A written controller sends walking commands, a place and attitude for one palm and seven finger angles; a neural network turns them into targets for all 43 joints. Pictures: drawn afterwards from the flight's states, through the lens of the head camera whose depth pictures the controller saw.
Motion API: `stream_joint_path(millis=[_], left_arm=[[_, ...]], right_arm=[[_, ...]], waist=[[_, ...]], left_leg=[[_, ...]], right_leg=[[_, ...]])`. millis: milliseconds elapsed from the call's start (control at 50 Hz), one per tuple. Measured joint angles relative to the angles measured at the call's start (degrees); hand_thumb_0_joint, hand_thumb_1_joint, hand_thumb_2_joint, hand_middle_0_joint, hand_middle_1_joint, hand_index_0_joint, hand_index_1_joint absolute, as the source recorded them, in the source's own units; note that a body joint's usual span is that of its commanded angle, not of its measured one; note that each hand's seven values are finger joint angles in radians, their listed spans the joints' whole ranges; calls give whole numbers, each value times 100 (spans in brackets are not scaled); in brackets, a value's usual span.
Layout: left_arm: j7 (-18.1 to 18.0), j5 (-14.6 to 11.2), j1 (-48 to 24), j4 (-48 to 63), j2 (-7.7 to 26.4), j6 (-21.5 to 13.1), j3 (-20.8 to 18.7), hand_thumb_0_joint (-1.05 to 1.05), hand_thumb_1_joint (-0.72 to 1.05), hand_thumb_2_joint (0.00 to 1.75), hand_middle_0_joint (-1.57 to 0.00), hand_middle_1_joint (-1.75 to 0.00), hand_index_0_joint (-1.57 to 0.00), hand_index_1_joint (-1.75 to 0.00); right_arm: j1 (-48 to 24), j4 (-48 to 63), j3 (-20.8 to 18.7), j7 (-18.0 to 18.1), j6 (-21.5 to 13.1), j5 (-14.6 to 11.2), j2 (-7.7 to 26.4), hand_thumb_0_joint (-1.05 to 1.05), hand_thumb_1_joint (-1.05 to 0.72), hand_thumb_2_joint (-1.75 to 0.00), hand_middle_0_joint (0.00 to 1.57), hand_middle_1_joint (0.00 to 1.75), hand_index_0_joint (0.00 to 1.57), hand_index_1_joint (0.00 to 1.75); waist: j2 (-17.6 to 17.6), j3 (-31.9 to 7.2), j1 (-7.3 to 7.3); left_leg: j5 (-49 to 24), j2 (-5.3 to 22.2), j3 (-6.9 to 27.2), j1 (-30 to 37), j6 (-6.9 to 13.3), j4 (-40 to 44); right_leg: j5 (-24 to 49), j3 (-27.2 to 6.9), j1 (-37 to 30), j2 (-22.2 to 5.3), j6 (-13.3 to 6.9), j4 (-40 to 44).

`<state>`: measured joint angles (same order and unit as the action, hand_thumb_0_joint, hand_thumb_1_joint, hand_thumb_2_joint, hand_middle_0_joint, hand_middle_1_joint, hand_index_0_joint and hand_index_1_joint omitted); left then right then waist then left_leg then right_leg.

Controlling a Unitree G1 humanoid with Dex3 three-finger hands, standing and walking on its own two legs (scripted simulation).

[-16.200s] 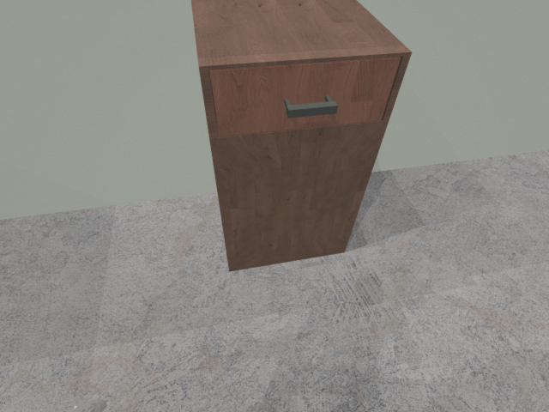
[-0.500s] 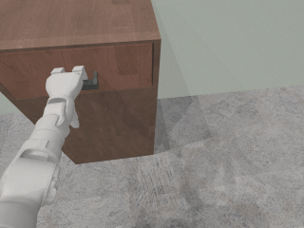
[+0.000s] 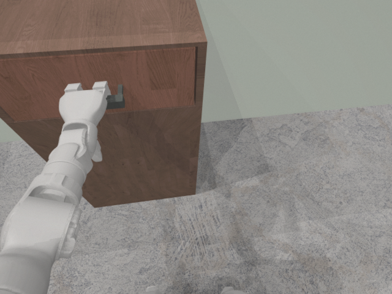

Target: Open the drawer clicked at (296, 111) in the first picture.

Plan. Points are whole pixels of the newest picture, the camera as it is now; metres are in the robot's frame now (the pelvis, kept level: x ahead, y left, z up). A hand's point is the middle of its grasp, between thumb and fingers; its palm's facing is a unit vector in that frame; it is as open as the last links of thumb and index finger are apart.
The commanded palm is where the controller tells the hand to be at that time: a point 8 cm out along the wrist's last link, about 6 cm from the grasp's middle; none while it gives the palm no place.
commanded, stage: lower the fingers behind the handle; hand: left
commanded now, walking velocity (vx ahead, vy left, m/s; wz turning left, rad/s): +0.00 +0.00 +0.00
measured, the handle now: (96, 96) +0.55 +0.20 +0.05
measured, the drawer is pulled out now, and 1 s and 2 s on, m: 0.00 0.00 0.10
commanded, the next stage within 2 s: close the thumb around the handle in 0.14 s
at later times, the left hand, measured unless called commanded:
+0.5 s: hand (93, 121) +0.49 +0.20 +0.03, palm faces -0.05 -0.01 -1.00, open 11.9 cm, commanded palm +0.48 +0.20 +0.08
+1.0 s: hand (93, 120) +0.49 +0.20 +0.03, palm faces -0.04 -0.03 -1.00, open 5.6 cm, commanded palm +0.48 +0.20 +0.08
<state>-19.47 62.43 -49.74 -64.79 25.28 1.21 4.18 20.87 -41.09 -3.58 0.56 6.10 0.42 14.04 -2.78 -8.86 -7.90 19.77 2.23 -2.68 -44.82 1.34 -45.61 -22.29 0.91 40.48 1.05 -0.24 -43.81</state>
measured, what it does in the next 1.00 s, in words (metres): stands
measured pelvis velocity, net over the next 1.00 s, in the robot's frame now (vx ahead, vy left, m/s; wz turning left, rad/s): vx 0.01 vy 0.00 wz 0.00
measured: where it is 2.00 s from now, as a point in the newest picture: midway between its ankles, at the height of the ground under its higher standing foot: outside the picture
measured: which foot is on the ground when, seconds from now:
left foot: down 0.00-1.00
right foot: down 0.00-1.00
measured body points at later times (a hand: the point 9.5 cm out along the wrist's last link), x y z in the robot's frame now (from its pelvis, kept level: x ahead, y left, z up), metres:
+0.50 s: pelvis +0.00 +0.00 +0.00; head +0.10 +0.00 +0.44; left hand +0.49 +0.20 +0.08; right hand +0.01 -0.27 -0.13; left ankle +0.01 +0.11 -0.70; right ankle -0.02 -0.12 -0.70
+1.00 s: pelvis +0.01 +0.00 +0.00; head +0.10 +0.00 +0.44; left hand +0.49 +0.20 +0.09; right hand +0.02 -0.27 -0.13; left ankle +0.01 +0.11 -0.70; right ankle -0.02 -0.12 -0.70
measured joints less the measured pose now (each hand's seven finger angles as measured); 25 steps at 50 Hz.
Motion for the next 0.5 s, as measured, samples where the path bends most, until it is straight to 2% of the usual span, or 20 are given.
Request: stream_joint_path(millis=[320,400,500], left_arm=[[54,-26,-34,37,59,-80,1,0,-47,31,-31,-120,-32,-121],[43,-41,2,61,48,-60,13,0,-38,34,-31,-121,-33,-121],[65,-46,-12,53,37,-28,31,0,-19,43,-32,-123,-34,-124]], right_arm=[[28,8,23,26,-26,-4,-12,1,-90,-90,20,30,20,30],[31,-3,15,17,-13,-7,-11,1,-90,-90,20,30,20,30],[20,-10,17,21,-10,-12,-17,1,-90,-90,20,30,20,30]], waist=[[-6,10,8],[-18,2,18],[-16,2,22]], left_leg=[[22,6,34,-62,-17,-38],[32,10,34,-43,-21,-30],[36,6,39,-24,-24,-14]], right_leg=[[-28,29,49,10,-17,-31],[-35,26,29,15,-19,-17],[-42,31,9,12,-22,-4]])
